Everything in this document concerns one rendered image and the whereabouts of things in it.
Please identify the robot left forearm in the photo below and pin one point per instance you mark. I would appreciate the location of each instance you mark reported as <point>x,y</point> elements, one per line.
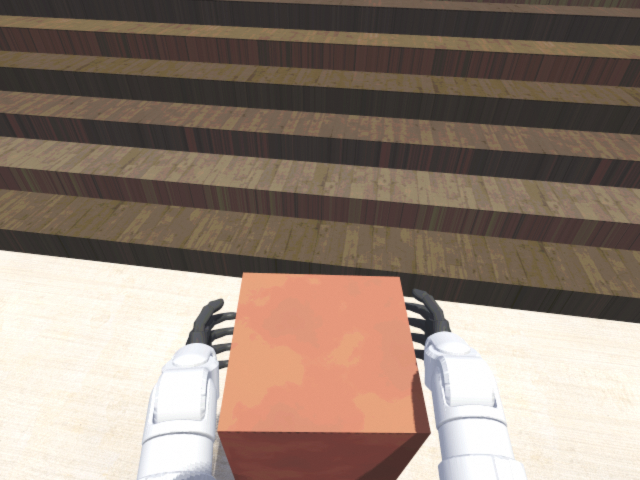
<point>180,424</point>

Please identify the carton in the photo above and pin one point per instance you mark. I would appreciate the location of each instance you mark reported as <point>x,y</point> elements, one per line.
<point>322,380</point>

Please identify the robot right forearm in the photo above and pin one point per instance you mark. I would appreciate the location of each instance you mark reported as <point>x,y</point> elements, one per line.
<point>469,416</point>

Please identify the right robot hand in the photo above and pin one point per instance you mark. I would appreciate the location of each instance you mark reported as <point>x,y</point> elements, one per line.
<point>434,318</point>

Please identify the left robot hand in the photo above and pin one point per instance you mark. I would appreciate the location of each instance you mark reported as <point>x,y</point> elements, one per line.
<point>202,333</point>

